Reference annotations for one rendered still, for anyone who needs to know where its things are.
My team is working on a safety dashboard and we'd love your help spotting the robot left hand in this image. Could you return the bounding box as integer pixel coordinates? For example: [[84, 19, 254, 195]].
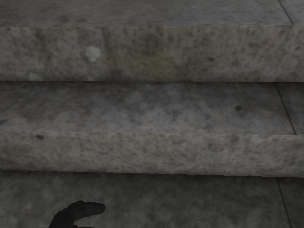
[[48, 200, 105, 228]]

